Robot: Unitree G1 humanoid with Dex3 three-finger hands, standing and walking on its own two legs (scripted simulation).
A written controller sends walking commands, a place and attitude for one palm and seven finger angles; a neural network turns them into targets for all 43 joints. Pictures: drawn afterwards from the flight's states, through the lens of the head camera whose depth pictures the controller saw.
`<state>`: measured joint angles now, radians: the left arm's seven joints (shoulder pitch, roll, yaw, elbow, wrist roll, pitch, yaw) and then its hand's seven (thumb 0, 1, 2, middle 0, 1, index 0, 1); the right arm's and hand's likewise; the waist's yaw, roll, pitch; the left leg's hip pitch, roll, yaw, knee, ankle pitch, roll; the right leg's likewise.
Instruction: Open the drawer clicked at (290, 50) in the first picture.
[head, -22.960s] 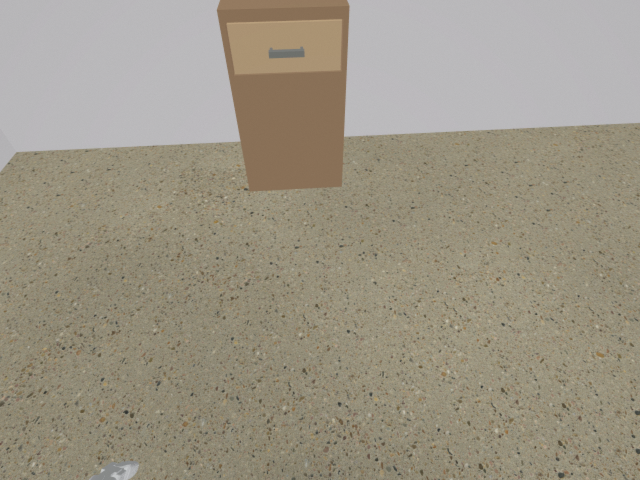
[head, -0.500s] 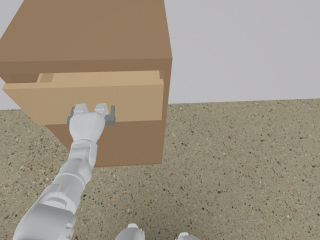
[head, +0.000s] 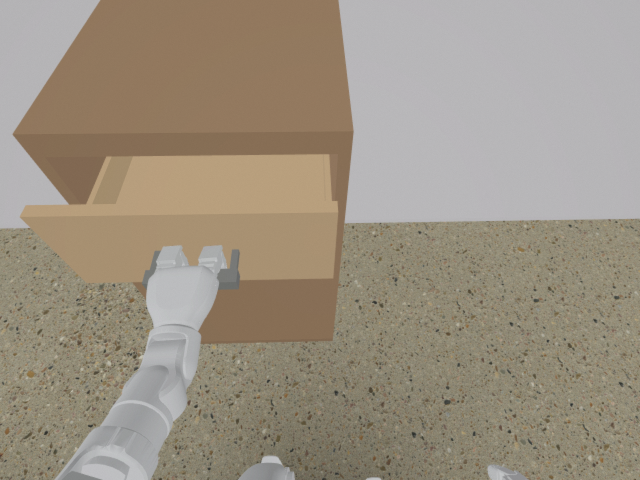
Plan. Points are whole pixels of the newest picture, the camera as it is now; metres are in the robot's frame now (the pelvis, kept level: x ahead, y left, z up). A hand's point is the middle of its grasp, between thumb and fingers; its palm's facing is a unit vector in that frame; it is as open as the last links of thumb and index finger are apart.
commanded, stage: pull the drawer open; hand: left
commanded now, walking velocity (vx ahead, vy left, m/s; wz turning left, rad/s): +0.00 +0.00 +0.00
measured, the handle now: (194, 268) +0.41 +0.20 -0.03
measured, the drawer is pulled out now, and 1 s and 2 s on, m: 0.11 0.24 0.30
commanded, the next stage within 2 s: open the thumb to release the handle in 1.88 s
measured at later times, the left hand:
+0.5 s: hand (189, 354) +0.29 +0.19 -0.05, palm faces -0.01 -0.08 -1.00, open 5.5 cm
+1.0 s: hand (182, 401) +0.23 +0.18 -0.05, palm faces -0.02 -0.10 -0.99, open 5.6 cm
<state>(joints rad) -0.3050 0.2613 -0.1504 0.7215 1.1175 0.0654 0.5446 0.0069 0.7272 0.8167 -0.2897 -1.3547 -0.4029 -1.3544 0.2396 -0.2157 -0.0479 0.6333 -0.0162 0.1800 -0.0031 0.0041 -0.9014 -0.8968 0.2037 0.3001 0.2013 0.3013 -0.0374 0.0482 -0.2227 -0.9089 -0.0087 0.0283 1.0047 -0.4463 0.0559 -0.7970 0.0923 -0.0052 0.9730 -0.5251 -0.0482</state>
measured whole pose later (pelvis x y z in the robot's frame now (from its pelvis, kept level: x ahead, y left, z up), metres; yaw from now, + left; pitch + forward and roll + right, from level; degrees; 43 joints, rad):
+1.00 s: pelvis -0.01 -0.01 +0.00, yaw +0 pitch +16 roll +0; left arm 0.22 0.26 -0.18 0.27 1.11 0.06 0.57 0.02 0.71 0.82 -0.28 -1.35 -0.41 -1.35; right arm 0.15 -0.22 -0.02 0.56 -0.03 0.16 0.02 0.01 -0.90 -0.90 0.20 0.30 0.20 0.30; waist 0.01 0.05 -0.21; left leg -0.85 -0.01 0.03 1.03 -0.46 0.04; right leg -0.76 0.09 0.00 1.03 -0.55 -0.07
